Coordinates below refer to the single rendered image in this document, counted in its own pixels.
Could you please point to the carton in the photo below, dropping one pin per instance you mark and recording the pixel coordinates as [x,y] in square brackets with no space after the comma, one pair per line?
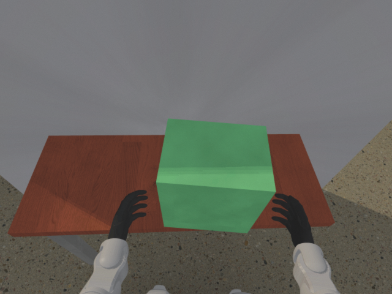
[214,176]

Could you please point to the table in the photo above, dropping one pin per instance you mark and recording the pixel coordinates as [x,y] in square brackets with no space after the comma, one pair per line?
[80,181]

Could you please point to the robot left hand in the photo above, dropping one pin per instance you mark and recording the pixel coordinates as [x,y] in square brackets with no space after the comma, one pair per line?
[124,217]

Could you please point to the robot left forearm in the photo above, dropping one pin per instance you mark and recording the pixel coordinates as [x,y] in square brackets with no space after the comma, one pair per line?
[110,268]

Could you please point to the robot right hand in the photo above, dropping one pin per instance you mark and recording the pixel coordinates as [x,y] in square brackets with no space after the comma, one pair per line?
[297,223]

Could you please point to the left robot shin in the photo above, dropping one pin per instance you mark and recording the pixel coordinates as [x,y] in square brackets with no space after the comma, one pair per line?
[159,287]

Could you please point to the robot right forearm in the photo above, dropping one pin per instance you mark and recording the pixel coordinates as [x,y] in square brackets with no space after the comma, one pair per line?
[311,271]

